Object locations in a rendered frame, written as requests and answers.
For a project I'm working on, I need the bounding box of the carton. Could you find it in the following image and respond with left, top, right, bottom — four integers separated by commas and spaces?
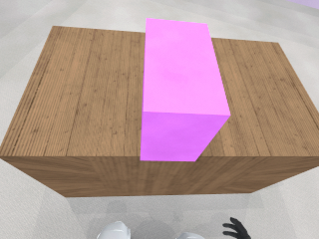
140, 18, 231, 161

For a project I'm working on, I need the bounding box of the pedestal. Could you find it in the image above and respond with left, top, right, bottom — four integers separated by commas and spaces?
0, 26, 319, 198

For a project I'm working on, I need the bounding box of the right robot hand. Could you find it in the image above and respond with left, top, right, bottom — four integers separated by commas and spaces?
222, 217, 251, 239

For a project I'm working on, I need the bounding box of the robot left thigh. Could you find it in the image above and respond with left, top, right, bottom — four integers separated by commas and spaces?
97, 222, 131, 239

